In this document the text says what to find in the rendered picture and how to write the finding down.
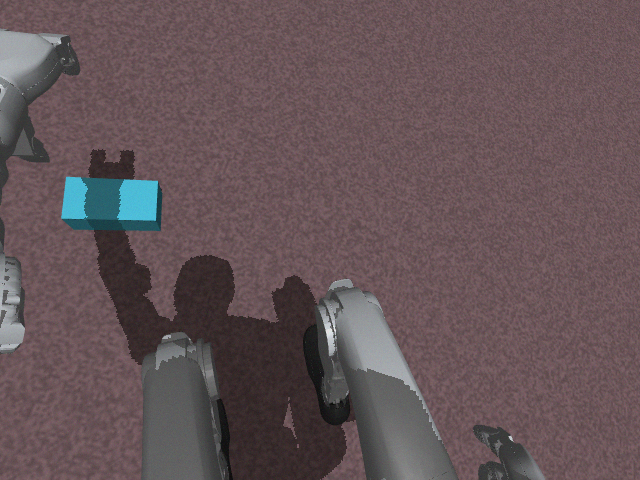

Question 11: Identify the carton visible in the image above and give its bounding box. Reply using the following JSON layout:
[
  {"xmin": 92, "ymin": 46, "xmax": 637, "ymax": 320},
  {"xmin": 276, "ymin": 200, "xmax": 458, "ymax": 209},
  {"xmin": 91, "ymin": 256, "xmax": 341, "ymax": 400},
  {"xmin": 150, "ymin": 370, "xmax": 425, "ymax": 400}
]
[{"xmin": 61, "ymin": 177, "xmax": 162, "ymax": 231}]

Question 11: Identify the right robot foot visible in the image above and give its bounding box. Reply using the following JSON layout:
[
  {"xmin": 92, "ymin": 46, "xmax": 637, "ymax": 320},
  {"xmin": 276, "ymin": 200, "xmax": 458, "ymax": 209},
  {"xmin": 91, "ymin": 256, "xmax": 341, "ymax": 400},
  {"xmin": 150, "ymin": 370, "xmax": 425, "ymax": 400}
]
[{"xmin": 303, "ymin": 324, "xmax": 350, "ymax": 425}]

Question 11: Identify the left robot arm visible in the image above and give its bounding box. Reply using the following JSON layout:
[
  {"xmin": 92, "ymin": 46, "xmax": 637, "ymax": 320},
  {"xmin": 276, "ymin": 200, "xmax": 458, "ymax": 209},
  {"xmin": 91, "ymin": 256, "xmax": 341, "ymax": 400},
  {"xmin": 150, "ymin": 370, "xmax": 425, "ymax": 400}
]
[{"xmin": 0, "ymin": 77, "xmax": 28, "ymax": 354}]

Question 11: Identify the left robot foot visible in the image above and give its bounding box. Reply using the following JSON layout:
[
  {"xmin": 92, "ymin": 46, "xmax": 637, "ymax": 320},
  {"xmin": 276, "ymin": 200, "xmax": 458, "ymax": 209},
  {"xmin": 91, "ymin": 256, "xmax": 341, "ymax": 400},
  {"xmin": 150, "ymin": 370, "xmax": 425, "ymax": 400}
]
[{"xmin": 217, "ymin": 398, "xmax": 233, "ymax": 480}]

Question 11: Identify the left robot hand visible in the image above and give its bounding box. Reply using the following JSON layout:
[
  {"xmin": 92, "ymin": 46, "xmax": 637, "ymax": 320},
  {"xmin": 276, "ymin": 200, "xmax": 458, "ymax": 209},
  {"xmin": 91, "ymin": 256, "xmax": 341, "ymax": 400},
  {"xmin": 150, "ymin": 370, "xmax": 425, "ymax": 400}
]
[{"xmin": 0, "ymin": 29, "xmax": 80, "ymax": 163}]

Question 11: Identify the right robot hand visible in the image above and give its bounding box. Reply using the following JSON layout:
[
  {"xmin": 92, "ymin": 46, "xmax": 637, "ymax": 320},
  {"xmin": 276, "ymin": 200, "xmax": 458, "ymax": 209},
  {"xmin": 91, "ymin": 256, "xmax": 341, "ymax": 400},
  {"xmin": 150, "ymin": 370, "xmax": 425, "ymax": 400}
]
[{"xmin": 473, "ymin": 425, "xmax": 546, "ymax": 480}]

